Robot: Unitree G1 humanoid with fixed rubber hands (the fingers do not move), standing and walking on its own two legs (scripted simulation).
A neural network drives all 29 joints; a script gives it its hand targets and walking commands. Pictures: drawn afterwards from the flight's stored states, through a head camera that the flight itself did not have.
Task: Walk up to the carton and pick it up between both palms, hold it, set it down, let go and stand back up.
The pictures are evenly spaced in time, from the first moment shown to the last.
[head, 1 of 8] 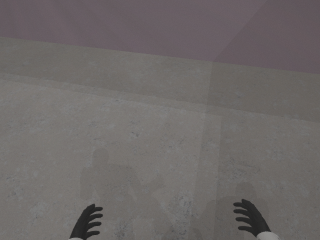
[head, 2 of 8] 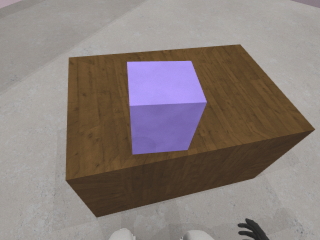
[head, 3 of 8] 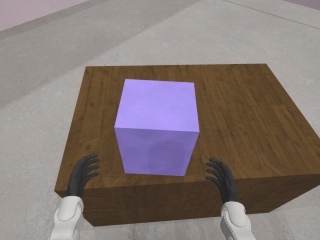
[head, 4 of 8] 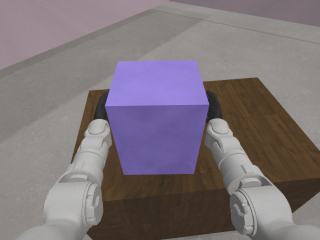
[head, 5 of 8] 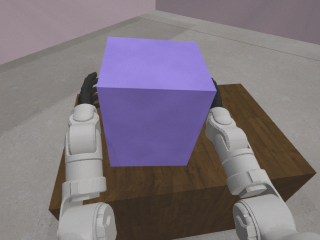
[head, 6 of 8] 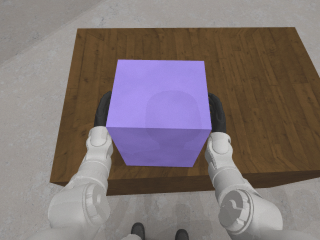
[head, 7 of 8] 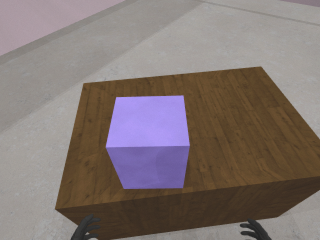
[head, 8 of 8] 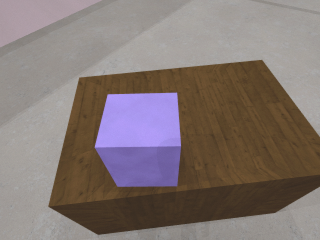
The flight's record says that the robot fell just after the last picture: no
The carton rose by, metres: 0.24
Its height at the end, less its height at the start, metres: +0.00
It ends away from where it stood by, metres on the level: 0.01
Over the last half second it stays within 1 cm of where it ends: yes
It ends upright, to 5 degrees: yes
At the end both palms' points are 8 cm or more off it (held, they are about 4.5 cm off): yes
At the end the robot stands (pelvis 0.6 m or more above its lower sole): yes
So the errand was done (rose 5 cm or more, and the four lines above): yes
